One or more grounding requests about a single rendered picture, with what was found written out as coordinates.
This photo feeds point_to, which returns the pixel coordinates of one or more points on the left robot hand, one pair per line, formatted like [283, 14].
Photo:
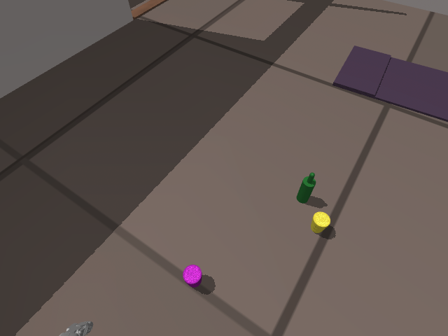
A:
[80, 329]

